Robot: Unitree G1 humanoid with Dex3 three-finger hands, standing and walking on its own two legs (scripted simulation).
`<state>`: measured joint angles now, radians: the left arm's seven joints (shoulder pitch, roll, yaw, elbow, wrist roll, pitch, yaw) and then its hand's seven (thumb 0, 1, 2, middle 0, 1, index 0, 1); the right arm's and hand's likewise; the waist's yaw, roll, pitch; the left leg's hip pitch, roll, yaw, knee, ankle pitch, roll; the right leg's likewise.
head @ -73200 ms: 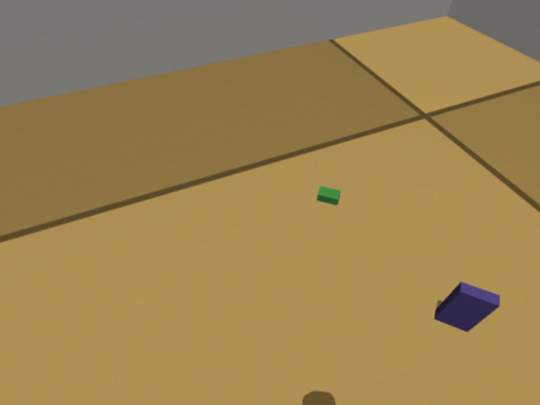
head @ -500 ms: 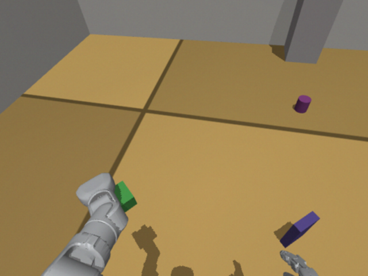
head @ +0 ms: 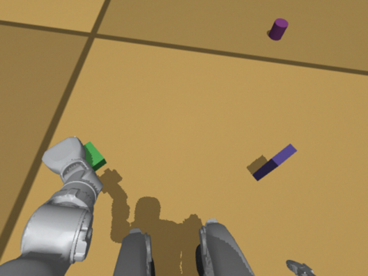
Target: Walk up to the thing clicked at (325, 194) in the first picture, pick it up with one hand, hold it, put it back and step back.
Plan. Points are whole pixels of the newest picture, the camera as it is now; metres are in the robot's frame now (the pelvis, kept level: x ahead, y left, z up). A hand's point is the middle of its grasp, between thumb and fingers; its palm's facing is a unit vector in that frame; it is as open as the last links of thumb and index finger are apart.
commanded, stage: crouch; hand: left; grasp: from above
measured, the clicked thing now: (81, 164) +0.42 +0.24 -0.15
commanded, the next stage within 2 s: lower in 1.48 s
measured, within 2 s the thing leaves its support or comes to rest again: neither
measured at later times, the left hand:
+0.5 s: hand (98, 175) +0.44 +0.24 -0.32, palm faces -0.33 -0.25 -0.91, open 9.1 cm
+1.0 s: hand (103, 175) +0.46 +0.25 -0.41, palm faces -0.36 -0.25 -0.90, open 9.1 cm
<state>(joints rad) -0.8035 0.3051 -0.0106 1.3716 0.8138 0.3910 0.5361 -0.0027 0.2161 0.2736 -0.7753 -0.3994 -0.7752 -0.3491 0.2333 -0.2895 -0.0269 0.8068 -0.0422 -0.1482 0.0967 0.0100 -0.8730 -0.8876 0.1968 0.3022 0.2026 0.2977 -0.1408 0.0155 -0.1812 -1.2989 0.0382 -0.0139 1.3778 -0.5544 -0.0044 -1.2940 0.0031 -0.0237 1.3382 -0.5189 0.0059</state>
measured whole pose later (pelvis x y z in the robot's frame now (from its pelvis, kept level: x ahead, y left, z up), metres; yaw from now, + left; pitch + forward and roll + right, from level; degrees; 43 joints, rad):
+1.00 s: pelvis -0.04 +0.00 -0.27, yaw -3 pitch +37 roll -5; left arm -1.19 0.68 0.19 1.62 0.97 0.21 0.42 -0.01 0.22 0.05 -0.91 -0.21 -0.89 -0.18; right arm 0.18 -0.29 0.08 0.82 -0.15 -0.21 0.18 0.01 -0.89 -0.90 0.20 0.30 0.20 0.30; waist -0.28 0.03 -0.05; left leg -2.24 0.03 -0.09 2.30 -0.70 0.00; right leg -2.22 0.00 -0.07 2.22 -0.64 0.00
